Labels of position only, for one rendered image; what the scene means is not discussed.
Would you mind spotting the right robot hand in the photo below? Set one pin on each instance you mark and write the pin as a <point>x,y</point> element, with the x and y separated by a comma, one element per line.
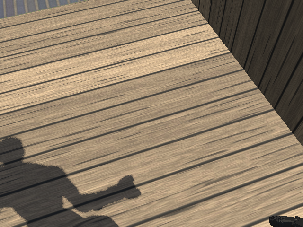
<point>281,221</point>

